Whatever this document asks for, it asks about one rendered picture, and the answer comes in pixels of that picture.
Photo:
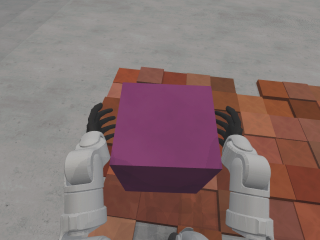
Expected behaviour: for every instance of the right robot shin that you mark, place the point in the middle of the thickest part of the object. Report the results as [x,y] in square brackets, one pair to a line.
[187,229]

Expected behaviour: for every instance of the right robot hand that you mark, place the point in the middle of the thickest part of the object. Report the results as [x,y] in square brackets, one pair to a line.
[232,128]

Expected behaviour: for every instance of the carton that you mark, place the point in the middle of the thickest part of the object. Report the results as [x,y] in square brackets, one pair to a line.
[165,138]

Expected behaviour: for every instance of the left robot hand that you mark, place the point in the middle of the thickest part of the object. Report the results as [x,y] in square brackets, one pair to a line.
[95,124]

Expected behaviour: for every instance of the left robot forearm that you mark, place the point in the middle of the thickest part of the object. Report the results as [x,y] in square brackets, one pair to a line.
[84,209]

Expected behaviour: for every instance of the right robot forearm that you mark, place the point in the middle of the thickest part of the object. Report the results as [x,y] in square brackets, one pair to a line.
[249,203]

